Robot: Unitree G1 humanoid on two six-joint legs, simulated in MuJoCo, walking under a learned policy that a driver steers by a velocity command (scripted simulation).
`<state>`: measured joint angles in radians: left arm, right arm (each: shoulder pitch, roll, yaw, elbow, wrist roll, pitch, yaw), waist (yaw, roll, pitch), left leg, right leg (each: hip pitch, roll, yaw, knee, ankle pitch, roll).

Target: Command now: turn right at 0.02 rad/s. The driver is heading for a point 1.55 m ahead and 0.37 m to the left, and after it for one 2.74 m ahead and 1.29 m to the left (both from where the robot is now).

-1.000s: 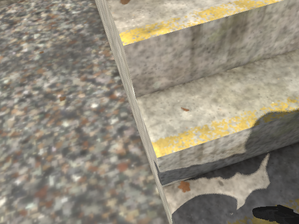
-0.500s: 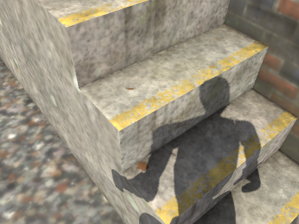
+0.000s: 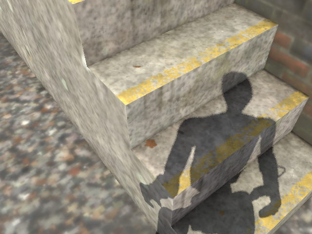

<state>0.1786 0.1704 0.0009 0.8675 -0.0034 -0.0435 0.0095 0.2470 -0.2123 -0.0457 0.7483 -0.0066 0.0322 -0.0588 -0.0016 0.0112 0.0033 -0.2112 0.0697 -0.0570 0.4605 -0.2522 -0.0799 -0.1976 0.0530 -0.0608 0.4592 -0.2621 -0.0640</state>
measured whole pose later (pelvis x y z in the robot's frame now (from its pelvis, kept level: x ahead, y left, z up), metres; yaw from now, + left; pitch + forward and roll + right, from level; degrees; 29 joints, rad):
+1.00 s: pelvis -0.01 +0.01 +0.00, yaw +0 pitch -1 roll +0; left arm 0.15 0.23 0.01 1.08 0.00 -0.03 0.01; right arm 0.20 -0.23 -0.04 1.00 0.00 0.00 -0.06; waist 0.00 0.01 0.03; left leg -0.19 0.06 -0.05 0.41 -0.22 -0.07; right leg -0.18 0.04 -0.05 0.42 -0.23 -0.05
